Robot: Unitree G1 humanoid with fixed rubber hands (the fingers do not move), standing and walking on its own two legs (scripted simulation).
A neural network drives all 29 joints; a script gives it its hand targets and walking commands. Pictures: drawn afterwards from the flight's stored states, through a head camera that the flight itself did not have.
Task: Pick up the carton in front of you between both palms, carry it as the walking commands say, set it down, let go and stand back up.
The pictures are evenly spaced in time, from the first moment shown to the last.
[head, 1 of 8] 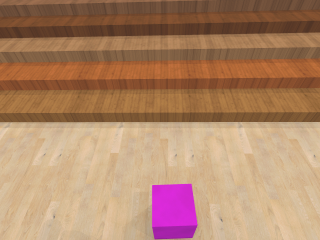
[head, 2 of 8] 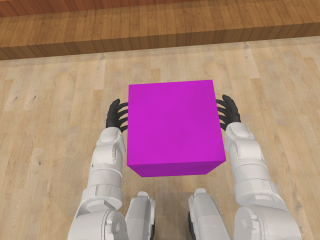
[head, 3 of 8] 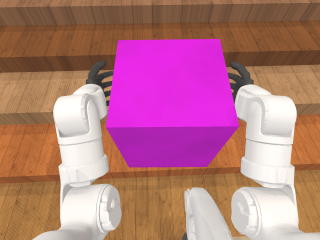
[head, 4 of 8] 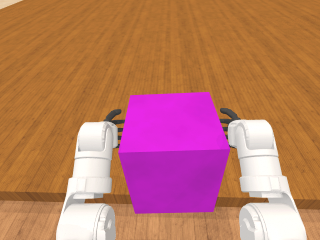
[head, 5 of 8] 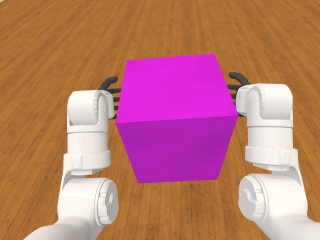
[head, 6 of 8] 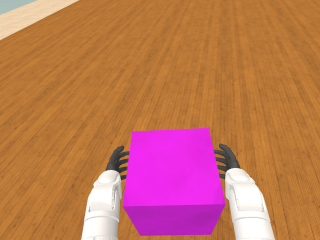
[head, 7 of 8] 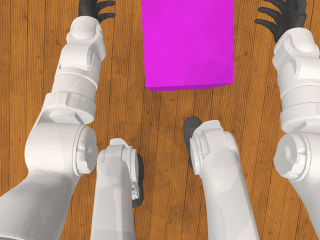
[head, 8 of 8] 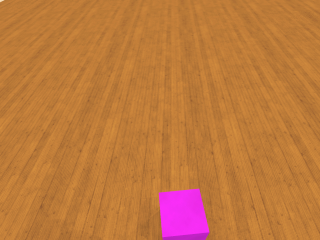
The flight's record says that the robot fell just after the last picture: no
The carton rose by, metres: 1.79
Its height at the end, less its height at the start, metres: +1.04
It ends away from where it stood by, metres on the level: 5.11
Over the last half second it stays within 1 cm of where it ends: yes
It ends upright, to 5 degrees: yes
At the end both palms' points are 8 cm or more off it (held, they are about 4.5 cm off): yes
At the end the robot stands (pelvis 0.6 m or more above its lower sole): yes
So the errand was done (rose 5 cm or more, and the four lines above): yes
